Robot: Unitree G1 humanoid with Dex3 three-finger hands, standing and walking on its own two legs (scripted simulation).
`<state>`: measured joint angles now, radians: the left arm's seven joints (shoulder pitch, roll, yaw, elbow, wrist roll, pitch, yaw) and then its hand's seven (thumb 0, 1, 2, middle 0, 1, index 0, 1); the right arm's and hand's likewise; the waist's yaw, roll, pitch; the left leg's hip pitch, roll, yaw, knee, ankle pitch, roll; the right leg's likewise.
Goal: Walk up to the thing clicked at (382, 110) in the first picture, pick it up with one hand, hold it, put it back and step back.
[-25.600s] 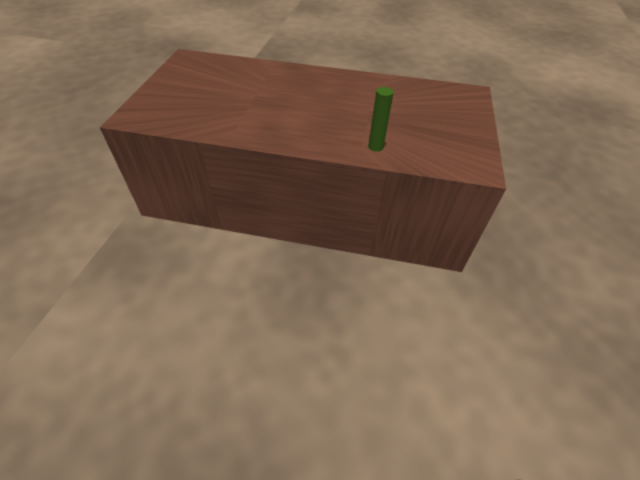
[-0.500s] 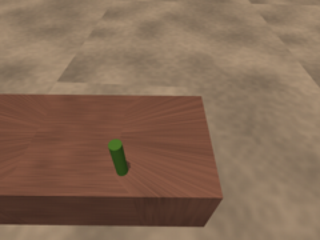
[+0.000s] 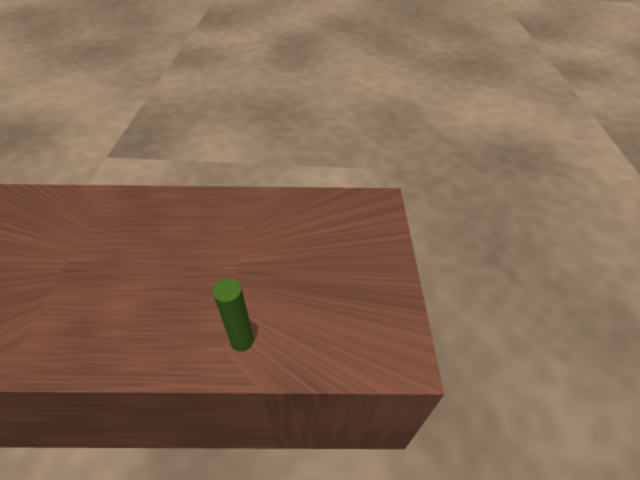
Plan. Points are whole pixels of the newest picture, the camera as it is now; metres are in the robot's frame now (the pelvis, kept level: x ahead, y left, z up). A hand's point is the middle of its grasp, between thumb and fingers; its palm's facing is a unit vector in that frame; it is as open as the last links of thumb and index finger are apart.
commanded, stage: stand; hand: left
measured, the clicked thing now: (235, 317) +0.45 +0.17 -0.23
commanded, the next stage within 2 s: step back in 1.32 s
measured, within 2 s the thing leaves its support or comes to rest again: neither
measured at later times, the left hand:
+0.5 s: hand out of the picture +0.08 +0.25 -0.16, palm faces -0.02 -0.94 -0.35, open 7.4 cm
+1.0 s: hand out of the picture +0.09 +0.25 -0.16, palm faces -0.01 -0.94 -0.34, open 7.4 cm
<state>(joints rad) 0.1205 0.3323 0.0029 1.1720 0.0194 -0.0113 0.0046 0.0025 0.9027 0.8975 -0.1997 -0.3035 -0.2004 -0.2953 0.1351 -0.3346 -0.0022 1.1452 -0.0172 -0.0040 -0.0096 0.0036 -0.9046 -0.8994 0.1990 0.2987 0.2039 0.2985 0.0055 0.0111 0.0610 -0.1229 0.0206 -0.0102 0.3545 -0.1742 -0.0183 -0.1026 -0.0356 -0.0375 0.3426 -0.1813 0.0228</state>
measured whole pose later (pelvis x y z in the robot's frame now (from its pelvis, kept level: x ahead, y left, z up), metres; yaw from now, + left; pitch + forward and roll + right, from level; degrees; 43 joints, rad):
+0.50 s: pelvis +0.01 +0.00 +0.00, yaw +0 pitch -2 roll +0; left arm 0.11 0.34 0.01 1.16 0.02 -0.01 0.00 0.00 0.90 0.90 -0.20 -0.30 -0.20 -0.30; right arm 0.11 -0.34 0.00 1.14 -0.02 -0.01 -0.01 0.00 -0.90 -0.90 0.20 0.30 0.20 0.30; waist 0.01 0.01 0.06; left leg -0.11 0.01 -0.01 0.33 -0.18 -0.01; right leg -0.09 -0.04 -0.03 0.32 -0.19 0.03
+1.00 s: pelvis +0.01 +0.00 +0.00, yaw +0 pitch -3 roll +0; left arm 0.11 0.34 0.01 1.14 0.02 -0.01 0.00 0.00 0.90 0.90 -0.20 -0.30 -0.20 -0.30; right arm 0.11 -0.34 0.00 1.14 -0.01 -0.01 0.00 0.00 -0.90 -0.90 0.20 0.30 0.20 0.30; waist 0.00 0.00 0.05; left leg -0.10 0.02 -0.01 0.32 -0.18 -0.02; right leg -0.08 -0.04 -0.04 0.32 -0.19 0.03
